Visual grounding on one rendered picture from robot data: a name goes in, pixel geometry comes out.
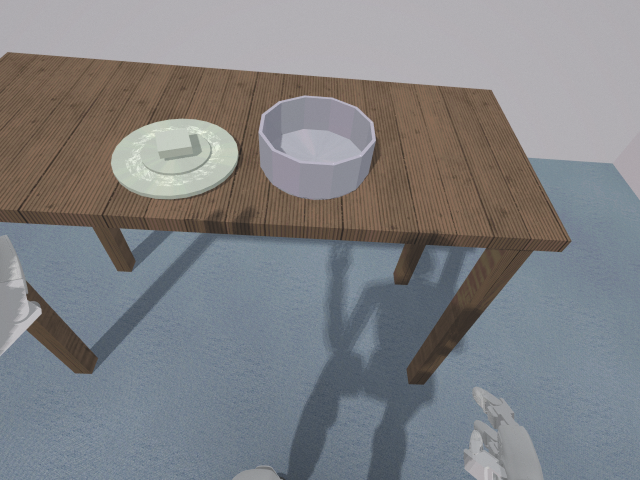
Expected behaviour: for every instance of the pot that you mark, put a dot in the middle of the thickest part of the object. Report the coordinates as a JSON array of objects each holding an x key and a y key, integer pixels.
[{"x": 316, "y": 148}]

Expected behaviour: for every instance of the robot left hand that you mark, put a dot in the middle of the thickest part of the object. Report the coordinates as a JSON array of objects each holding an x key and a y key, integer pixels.
[{"x": 16, "y": 312}]

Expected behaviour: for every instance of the robot left shin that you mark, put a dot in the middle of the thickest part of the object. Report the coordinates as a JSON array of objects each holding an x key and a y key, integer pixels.
[{"x": 266, "y": 467}]

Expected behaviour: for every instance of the table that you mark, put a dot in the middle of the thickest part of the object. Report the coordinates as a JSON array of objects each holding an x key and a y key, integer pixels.
[{"x": 447, "y": 169}]

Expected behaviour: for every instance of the knob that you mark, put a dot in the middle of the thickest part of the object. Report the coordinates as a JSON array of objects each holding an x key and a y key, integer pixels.
[{"x": 173, "y": 143}]

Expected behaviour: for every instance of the robot right hand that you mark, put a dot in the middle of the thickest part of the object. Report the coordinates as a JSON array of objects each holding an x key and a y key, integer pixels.
[{"x": 511, "y": 456}]

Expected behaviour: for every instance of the lid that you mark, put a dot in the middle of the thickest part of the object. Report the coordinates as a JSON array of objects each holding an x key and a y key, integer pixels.
[{"x": 137, "y": 166}]

